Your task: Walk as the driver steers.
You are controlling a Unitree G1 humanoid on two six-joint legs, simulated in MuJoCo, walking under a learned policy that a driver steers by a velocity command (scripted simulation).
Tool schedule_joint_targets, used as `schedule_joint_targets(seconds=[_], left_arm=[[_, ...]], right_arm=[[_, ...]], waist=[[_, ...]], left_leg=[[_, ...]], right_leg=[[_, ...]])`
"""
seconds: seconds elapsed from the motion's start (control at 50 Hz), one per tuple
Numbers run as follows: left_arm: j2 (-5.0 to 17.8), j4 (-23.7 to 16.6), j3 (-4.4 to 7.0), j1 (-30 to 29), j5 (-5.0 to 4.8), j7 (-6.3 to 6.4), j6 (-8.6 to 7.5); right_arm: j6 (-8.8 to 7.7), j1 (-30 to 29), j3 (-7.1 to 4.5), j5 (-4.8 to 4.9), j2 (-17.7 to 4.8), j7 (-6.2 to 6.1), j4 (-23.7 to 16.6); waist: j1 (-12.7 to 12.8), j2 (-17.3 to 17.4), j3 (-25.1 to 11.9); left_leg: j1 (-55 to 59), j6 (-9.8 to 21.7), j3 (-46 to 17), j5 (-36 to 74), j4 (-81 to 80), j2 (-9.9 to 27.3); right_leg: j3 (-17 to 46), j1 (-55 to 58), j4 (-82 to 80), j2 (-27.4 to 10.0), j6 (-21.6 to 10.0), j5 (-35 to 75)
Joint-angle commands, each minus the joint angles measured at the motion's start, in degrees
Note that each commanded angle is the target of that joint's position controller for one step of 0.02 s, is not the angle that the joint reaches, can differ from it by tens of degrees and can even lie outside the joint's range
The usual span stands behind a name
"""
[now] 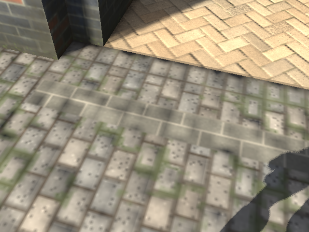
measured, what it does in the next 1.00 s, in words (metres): walks ahead, turning right: right foot, then left foot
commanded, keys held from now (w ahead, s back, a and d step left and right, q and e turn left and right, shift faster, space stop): w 0.20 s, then w+e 0.30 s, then e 0.48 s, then no key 0.02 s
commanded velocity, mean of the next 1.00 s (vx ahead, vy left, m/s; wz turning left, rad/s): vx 0.35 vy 0.00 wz -0.33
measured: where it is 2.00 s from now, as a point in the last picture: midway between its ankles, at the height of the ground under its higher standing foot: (179, 224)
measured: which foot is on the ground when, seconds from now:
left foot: down 0.00-0.44, up 0.46-0.86, down 0.88-1.00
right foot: up 0.00-0.40, down 0.42-0.88, up 0.90-1.00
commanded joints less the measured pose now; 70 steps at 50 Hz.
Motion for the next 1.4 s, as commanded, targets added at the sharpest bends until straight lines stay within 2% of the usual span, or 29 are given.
schedule_joint_targets(seconds=[0.02, 0.14, 0.24, 0.32, 0.38, 0.42, 0.44, 0.46, 0.48, 0.5, 0.54, 0.64, 0.76, 0.84, 0.86, 0.88, 0.9, 0.92, 0.94, 0.96, 1.02, 1.1, 1.18, 1.24, 1.26, 1.28, 1.3, 1.32, 1.4], left_arm=[[5.6, -4.8, 1.55, -1.6, 0.50, 0.08, -0.64], [2.7, -6.5, 0.91, -8.3, 1.30, 0.34, 0.61], [1.3, -8.7, -0.01, -17.3, 0.45, -1.09, -0.25], [1.9, -11.2, -0.08, -21.5, -0.07, -2.53, -0.29], [3.8, -11.5, 0.76, -18.1, 0.32, -3.11, -0.24], [8.4, -7.9, 3.48, -3.9, 0.45, -2.42, 0.05], [14.5, -7.2, 5.24, 4.1, 0.85, -1.64, 0.42], [13.8, -7.0, 4.96, 4.8, -0.67, -1.72, 0.53], [10.2, -7.3, 3.75, 4.3, -0.44, -1.57, 0.60], [8.7, -7.9, 3.42, 1.6, 0.12, -1.26, 0.57], [6.4, -9.8, 2.62, -5.2, 1.16, -0.91, 0.46], [8.9, -10.7, 3.64, -6.8, 1.18, 0.53, 1.16], [8.9, -9.6, 3.97, -3.3, -0.17, 2.56, 4.41], [7.8, -11.0, 3.80, -5.4, 0.14, 3.04, 5.31], [6.7, -11.7, 3.45, -6.3, 0.15, 3.01, 5.28], [3.6, -12.9, 2.44, -5.2, 1.07, 2.86, 4.94], [1.2, -12.4, 1.78, 4.8, 0.90, 2.73, 4.65], [6.8, -11.5, 2.67, 7.2, 0.67, 2.42, 4.79], [10.4, -11.0, 3.97, 2.9, 0.05, 2.59, 5.60], [10.5, -11.1, 4.35, 0.0, -0.10, 2.96, 6.69], [6.4, -12.3, 3.56, -1.7, 0.13, 3.11, 8.33], [3.1, -13.0, 2.17, -2.9, 0.95, 2.73, 7.60], [3.9, -13.0, 1.95, -4.4, 1.03, 1.72, 7.34], [4.3, -11.6, 2.06, -2.0, 1.71, 1.05, 7.18], [7.3, -12.4, 2.41, -1.9, 2.42, 1.40, 7.22], [9.8, -13.1, 2.58, -6.3, 2.76, 1.56, 7.39], [6.3, -14.0, 1.76, -8.7, 3.45, 1.31, 6.65], [4.2, -13.6, 1.02, -10.6, 3.70, 1.19, 5.80], [3.1, -11.2, 0.46, -8.2, 2.74, 1.06, 4.03]], right_arm=[[-0.83, 4.0, -1.96, -0.58, -6.4, 0.16, -1.4], [-1.91, 6.6, -2.60, -0.15, -8.2, -0.77, 2.2], [-1.31, 11.0, -2.99, 0.26, -10.3, -1.49, 5.2], [-0.43, 13.4, -3.29, 0.30, -10.4, -1.80, 7.9], [0.53, 11.8, -3.73, 0.28, -11.6, -2.44, 8.1], [1.41, 10.8, -3.35, -0.11, -11.2, -3.37, 7.0], [0.56, 14.7, -1.91, -1.16, -7.6, -3.38, 4.6], [-1.13, 16.3, -0.30, -1.65, -3.6, -2.53, 4.7], [-2.95, 11.8, -1.55, 0.37, -8.8, -1.49, 3.7], [-3.97, 6.5, -1.52, 1.80, -9.4, -1.12, 1.8], [-3.97, 3.4, -2.08, -0.40, -9.7, -1.97, 1.1], [-0.76, 4.9, -1.54, -1.31, -6.0, -3.04, 0.3], [-0.15, -5.1, -1.13, -0.50, -5.3, -2.18, -2.1], [-0.97, -3.5, -2.39, -0.69, -7.9, -1.74, -2.1], [-1.45, -1.4, -2.69, -1.06, -8.5, -1.95, -1.7], [-1.53, 1.2, -3.33, -2.09, -11.8, -2.59, -2.0], [-0.40, 1.2, -3.44, -3.43, -13.3, -3.02, -2.3], [0.61, 2.6, -3.44, -1.57, -10.9, -2.92, -1.8], [1.04, 1.0, -2.54, -1.15, -7.6, -3.08, -2.8], [1.66, -1.0, -2.13, -1.37, -6.6, -3.13, -3.0], [2.76, -4.5, -2.03, -1.83, -7.3, -3.31, -2.8], [3.11, -4.5, -2.33, -1.26, -7.7, -3.09, -1.5], [3.69, -3.2, -2.67, -0.23, -9.4, -2.52, 0.2], [3.89, -1.2, -1.88, 0.91, -7.8, -2.19, 2.4], [3.52, 0.4, -1.02, -0.07, -5.3, -1.77, 2.7], [2.91, 1.5, -0.17, -1.52, -1.9, -1.55, 1.7], [2.91, -2.5, -0.75, -1.76, -5.0, -1.99, 1.8], [2.94, -3.1, -1.02, -1.34, -5.4, -2.02, 2.2], [3.14, -0.6, -0.94, -1.66, -6.1, -2.23, 4.7]], waist=[[-1.6, 7.2, -3.2], [-1.8, 4.3, -0.2], [-5.4, 4.2, 1.8], [-6.3, 3.8, 3.2], [-3.6, 5.7, -0.2], [3.4, 4.6, -9.4], [3.8, -4.7, -17.4], [2.5, -13.1, -23.2], [4.6, -8.7, -20.1], [4.4, -5.4, -12.9], [0.0, 0.5, -4.7], [-3.6, -1.7, -4.7], [0.1, -4.4, -7.1], [-2.1, -6.1, -6.4], [-3.4, -5.5, -7.0], [-3.3, 1.1, -11.9], [1.3, 15.3, -16.3], [0.6, 15.8, -18.3], [-1.3, 10.0, -13.6], [-1.3, 6.9, -10.7], [-0.4, 8.5, -5.1], [-1.2, 10.1, -8.0], [-2.3, 10.9, -8.5], [-0.3, 8.7, -6.5], [-1.5, 1.4, -7.0], [-5.0, -11.5, -5.3], [-1.9, -9.8, -3.6], [-3.0, -8.6, -2.3], [-3.0, -7.2, -2.1]], left_leg=[[14.9, 10.1, -19.3, 2.7, -17.6, 14.2], [12.7, 10.3, -10.1, 13.3, -21.5, 12.4], [15.7, 8.4, -5.3, 10.6, -22.0, 12.2], [24.4, 7.2, -3.3, 13.8, -19.2, 15.7], [28.4, 4.8, -0.5, 34.4, -11.2, 16.0], [22.2, 1.4, 4.3, 45.0, 8.5, 12.1], [1.0, -2.1, 5.7, 25.8, 29.8, 7.0], [-16.0, -4.9, -1.2, -19.9, 45.5, -3.5], [-22.7, -3.5, -8.7, -19.9, 49.5, 0.2], [-24.5, -2.5, -7.7, -15.8, 47.9, 2.6], [-18.7, -3.2, -6.7, -11.0, 38.7, 6.0], [-10.2, -7.4, -4.3, -6.2, 25.6, 3.7], [-4.2, -7.9, -5.5, 9.2, 6.7, -1.1], [-0.8, -5.6, -7.8, 7.1, -2.7, -1.0], [4.5, -3.9, -7.7, 13.9, -7.5, 1.1], [15.5, 0.1, -15.4, 28.5, -6.3, 11.4], [28.6, 11.3, -31.0, 44.7, -4.4, 24.9], [27.7, 14.8, -38.4, 34.0, -6.2, 28.6], [23.9, 12.7, -31.5, 26.1, -6.6, 24.1], [19.6, 10.1, -25.1, 19.8, -7.4, 20.3], [7.6, 8.7, -14.5, 12.6, -11.8, 14.0], [8.8, 10.6, -10.4, 17.2, -11.4, 14.1], [9.6, 10.9, -11.2, 11.8, -10.7, 15.5], [3.3, 5.2, -8.9, 2.8, -7.5, 12.6], [-1.2, 0.2, -5.1, -4.2, -1.0, 9.0], [-2.7, -4.4, 1.3, -12.7, 1.9, 2.6], [2.0, -5.4, -1.5, -12.8, 4.2, 3.2], [3.8, -5.3, -1.9, -8.5, 2.6, 3.2], [9.9, -5.7, -3.4, 3.5, -4.1, 4.5]], right_leg=[[2.6, -16.5, 1.5, -5.6, 0.2, 7.4], [2.1, -18.7, -12.8, -5.5, 2.6, 21.2], [-0.3, -15.8, -27.4, -2.9, 1.6, 31.2], [0.2, -18.6, -31.1, -1.6, -1.2, 25.8], [-2.9, -11.8, -31.8, 1.8, -4.1, 18.1], [-3.9, 9.8, -33.4, 5.1, -7.2, 20.3], [17.3, 33.0, -32.0, -7.8, -14.9, 20.6], [43.6, 44.6, -42.1, -16.8, -22.8, 11.5], [41.3, 43.4, -45.0, -15.6, -20.1, 5.5], [33.5, 36.1, -45.5, -13.5, -18.0, 7.5], [22.6, 19.6, -46.4, -9.9, -15.7, 30.5], [12.7, 6.2, -46.1, -5.4, -15.4, 54.5], [14.4, 6.7, -41.4, -2.0, -9.6, 40.2], [22.6, 11.1, -34.6, -2.2, -7.7, 31.3], [22.2, 9.9, -30.7, 0.1, -5.8, 27.4], [17.8, 4.5, -19.7, 4.0, -3.1, 15.4], [10.9, -8.5, -7.0, 12.1, 0.5, -17.9], [8.5, -12.9, 2.1, 7.5, 2.7, -18.1], [7.9, -14.5, 6.9, 5.5, 4.2, -13.3], [6.6, -14.9, 8.4, 4.3, 5.2, -9.2], [3.4, -9.7, 5.0, 3.3, 6.2, -3.0], [1.2, -2.9, -8.9, 2.5, 5.6, -2.3], [-0.5, 3.3, -22.1, 2.4, 3.7, 2.3], [-1.0, 14.3, -39.6, 3.1, -0.3, 13.7], [8.9, 18.4, -43.1, -4.7, -3.3, 17.7], [17.0, 11.7, -44.7, -12.8, -9.0, 17.2], [17.5, 5.0, -47.0, -12.5, -11.0, 9.7], [14.8, 4.2, -46.9, -9.6, -8.9, 5.6], [9.8, 4.9, -44.1, -4.3, -3.4, 8.1]])
Next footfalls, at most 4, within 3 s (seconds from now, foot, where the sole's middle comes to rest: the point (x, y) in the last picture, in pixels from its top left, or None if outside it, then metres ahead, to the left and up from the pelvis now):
0.42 right None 0.40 -0.14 -0.77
0.88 left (161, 196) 0.63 -0.01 -0.77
1.26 right None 0.46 -0.20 -0.77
2.72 right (239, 150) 0.89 -0.40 -0.77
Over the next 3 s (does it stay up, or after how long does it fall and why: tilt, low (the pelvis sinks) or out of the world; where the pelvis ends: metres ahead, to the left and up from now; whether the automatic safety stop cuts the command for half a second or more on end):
stays up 0.90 -0.31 0.01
